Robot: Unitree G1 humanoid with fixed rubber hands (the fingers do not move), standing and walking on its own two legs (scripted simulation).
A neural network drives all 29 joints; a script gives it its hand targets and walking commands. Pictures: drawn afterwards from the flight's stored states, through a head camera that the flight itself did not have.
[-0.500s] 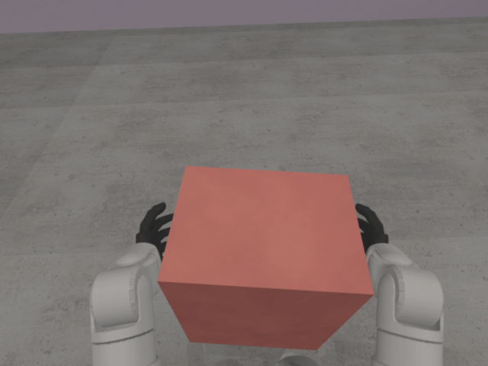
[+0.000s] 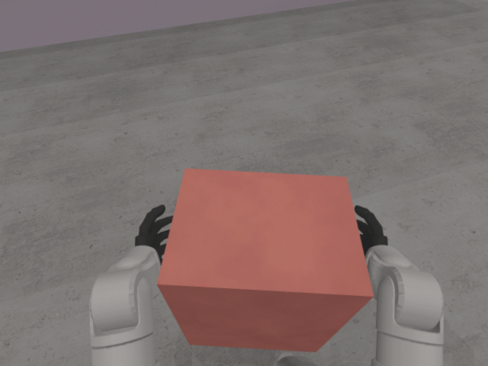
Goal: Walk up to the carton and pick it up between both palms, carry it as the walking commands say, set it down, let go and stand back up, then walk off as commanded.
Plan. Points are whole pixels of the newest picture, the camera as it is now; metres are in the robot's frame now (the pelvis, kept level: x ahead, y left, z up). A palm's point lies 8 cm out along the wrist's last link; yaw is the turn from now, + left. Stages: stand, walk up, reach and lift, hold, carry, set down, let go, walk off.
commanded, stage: carry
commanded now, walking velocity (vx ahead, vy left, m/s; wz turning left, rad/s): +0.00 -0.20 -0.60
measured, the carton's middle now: (258, 271) +0.27 +0.00 +0.01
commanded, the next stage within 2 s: none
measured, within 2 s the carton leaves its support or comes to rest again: neither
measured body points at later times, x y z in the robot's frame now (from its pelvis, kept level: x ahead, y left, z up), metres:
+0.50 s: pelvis -0.04 -0.14 +0.00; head -0.02 -0.14 +0.45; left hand +0.28 -0.07 +0.07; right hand +0.17 -0.38 +0.06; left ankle -0.03 +0.02 -0.66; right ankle +0.01 -0.23 -0.70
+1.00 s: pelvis -0.11 -0.27 +0.00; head -0.09 -0.28 +0.45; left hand +0.22 -0.28 +0.07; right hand +0.03 -0.56 +0.06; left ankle -0.07 -0.12 -0.66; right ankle -0.08 -0.35 -0.70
